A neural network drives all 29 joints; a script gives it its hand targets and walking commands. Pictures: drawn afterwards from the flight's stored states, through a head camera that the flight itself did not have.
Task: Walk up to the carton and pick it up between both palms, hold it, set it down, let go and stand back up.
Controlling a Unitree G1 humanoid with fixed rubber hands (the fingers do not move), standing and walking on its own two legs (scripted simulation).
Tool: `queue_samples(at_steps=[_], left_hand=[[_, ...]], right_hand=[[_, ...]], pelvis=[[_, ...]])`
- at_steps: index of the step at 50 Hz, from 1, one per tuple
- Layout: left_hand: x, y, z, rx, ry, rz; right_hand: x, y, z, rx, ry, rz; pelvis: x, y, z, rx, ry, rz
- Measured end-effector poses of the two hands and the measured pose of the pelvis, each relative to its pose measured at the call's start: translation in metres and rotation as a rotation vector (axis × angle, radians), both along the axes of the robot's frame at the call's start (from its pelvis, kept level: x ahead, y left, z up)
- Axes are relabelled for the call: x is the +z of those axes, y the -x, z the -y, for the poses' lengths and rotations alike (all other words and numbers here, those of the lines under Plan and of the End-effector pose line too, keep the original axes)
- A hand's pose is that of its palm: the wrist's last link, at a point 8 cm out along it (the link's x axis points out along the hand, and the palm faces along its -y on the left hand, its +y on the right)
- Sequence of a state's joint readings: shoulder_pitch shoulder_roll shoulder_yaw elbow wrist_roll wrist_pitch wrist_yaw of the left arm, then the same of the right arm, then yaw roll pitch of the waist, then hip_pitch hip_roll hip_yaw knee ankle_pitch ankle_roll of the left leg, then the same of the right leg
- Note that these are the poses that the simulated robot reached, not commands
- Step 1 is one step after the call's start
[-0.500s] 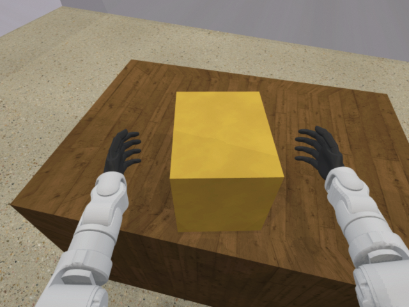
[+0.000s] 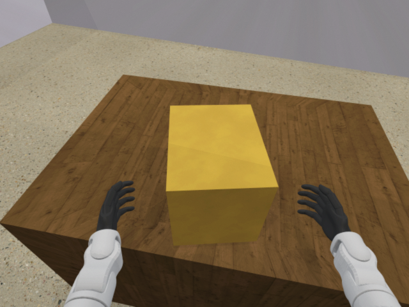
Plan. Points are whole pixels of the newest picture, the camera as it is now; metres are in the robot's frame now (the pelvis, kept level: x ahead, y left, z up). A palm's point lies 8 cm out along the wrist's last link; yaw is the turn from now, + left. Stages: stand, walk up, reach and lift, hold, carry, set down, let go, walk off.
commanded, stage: set down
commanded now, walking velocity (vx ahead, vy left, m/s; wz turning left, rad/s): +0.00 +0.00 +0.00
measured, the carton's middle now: (213, 173) +0.45 +0.02 -0.02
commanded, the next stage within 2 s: let go in 1.78 s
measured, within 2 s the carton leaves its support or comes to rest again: neither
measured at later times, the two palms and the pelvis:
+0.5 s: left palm (109, 258) +0.22 +0.21 -0.02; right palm (341, 272) +0.23 -0.24 -0.02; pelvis +0.00 +0.00 +0.00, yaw -1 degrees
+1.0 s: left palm (109, 274) +0.19 +0.20 -0.05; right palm (337, 292) +0.20 -0.23 -0.04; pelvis +0.01 +0.00 +0.00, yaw -1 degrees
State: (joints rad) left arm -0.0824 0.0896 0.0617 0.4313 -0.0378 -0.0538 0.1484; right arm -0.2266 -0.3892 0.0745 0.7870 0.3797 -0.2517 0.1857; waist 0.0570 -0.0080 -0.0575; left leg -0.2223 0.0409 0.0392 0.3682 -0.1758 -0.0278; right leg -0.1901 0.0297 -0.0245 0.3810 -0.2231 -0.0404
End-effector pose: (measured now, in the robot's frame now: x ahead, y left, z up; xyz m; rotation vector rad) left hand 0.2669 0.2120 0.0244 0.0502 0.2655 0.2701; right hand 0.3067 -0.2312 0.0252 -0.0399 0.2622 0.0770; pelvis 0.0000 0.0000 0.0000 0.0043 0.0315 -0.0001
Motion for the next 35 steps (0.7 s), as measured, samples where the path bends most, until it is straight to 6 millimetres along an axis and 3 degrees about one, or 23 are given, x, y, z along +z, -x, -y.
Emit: queue_samples(at_steps=[10,22,35], left_hand=[[-0.02,0.021,0.008,0.017,0.018,-0.004],[-0.043,0.044,0.009,0.004,0.013,-0.052],[-0.055,0.066,0.007,-0.006,0.019,-0.086]], right_hand=[[-0.015,0.036,0.015,-0.011,0.028,-0.024],[-0.033,0.065,0.013,-0.008,0.039,-0.053],[-0.055,0.102,0.007,-0.026,0.021,-0.086]], pelvis=[[-0.001,0.0,0.003,-0.013,-0.005,0.008],[-0.002,-0.003,0.002,-0.014,-0.007,0.014],[-0.002,-0.007,-0.006,-0.026,-0.003,0.022]])
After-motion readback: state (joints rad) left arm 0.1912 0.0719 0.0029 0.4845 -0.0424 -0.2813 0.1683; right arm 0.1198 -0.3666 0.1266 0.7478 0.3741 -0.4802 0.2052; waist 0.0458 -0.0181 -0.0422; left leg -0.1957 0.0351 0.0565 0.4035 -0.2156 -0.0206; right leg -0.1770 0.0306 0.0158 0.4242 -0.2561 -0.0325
